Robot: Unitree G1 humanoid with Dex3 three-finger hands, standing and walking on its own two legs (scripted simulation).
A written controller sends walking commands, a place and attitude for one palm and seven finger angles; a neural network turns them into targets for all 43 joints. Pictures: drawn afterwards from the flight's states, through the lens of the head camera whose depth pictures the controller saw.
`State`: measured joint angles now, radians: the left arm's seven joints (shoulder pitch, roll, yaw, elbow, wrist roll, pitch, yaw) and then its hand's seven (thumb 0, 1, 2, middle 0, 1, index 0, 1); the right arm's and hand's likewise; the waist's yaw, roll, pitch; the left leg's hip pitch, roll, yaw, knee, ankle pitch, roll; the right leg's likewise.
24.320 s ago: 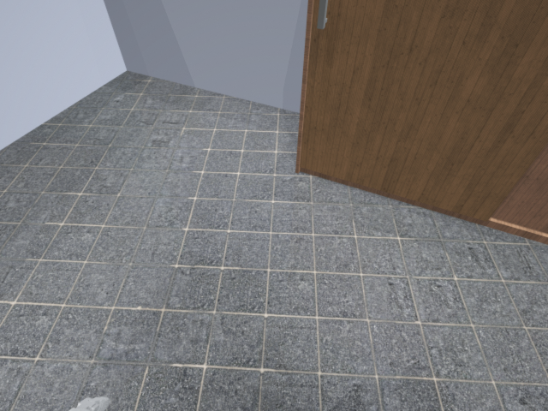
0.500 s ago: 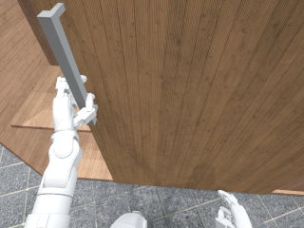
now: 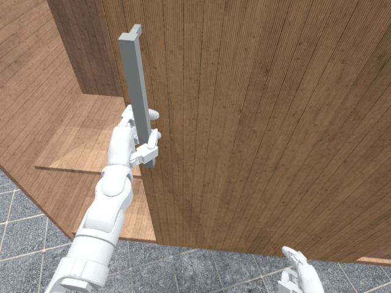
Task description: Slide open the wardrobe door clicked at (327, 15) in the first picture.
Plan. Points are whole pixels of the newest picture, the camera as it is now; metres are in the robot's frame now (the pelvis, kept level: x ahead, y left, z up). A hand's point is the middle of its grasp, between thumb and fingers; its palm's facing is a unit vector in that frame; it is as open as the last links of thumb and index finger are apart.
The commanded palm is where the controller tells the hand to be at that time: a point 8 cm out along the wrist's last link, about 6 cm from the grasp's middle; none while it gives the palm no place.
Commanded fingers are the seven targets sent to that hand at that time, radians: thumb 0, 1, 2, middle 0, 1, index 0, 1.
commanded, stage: stop walking and hold the door there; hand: left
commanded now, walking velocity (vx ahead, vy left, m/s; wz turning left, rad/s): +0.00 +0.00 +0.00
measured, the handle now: (144, 108) +0.41 +0.16 +0.17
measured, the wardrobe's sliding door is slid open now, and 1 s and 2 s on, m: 0.44 0.44 0.44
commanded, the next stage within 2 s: loosen the grip on the handle in 1.66 s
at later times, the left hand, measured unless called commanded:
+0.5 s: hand (150, 148) +0.35 +0.14 +0.11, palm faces -0.10 -1.00 -0.01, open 6.2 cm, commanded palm +0.34 +0.15 +0.10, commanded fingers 0.00 0.90 0.90 -0.45 -1.40 -0.45 -1.40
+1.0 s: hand (145, 147) +0.35 +0.15 +0.11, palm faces -0.31 -0.95 -0.04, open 6.1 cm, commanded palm +0.35 +0.18 +0.10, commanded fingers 0.00 0.90 0.90 -0.45 -1.40 -0.45 -1.40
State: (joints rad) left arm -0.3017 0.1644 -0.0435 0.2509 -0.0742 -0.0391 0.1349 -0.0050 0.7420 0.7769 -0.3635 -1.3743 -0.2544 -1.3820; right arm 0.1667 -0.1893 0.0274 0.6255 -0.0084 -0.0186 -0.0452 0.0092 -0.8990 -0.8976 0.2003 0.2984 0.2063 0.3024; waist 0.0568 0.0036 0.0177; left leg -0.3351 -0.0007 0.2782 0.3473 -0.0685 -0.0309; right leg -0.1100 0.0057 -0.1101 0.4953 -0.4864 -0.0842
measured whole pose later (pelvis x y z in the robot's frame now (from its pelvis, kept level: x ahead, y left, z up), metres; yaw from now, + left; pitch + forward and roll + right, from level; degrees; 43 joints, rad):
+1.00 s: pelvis +0.01 +0.16 -0.01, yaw +0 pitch +0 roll -1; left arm -0.49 -0.05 -0.29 0.48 -0.07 -0.15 0.04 -0.02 0.66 0.75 -0.42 -1.40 -0.33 -1.40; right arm 0.19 -0.23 -0.04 0.64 0.01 0.03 -0.02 0.01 -0.90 -0.90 0.20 0.30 0.20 0.30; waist 0.06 0.03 0.04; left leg -0.41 -0.17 0.14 0.75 -0.24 -0.13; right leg -0.21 -0.06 -0.07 0.52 -0.35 -0.11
